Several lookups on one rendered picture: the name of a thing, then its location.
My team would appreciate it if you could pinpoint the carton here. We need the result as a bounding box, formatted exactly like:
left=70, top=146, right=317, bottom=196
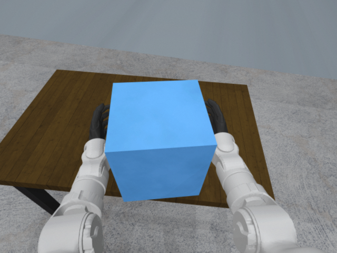
left=104, top=80, right=217, bottom=202

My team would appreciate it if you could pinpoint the right robot hand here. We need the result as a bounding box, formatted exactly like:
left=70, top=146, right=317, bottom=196
left=204, top=99, right=228, bottom=134

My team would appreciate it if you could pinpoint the robot right forearm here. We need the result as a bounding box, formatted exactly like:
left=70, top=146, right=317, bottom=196
left=212, top=132, right=297, bottom=242

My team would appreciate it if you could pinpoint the robot right upper arm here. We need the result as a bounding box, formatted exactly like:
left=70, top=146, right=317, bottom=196
left=233, top=205, right=327, bottom=253

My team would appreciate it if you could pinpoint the left robot hand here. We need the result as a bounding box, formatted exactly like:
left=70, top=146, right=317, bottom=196
left=89, top=103, right=110, bottom=140

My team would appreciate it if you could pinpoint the robot left forearm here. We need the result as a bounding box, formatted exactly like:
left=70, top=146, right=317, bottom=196
left=38, top=138, right=111, bottom=253

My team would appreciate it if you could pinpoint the robot left upper arm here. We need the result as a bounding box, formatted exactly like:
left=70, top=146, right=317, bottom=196
left=39, top=212, right=104, bottom=253

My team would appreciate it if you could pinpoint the table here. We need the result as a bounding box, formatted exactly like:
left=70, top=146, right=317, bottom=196
left=0, top=70, right=275, bottom=215

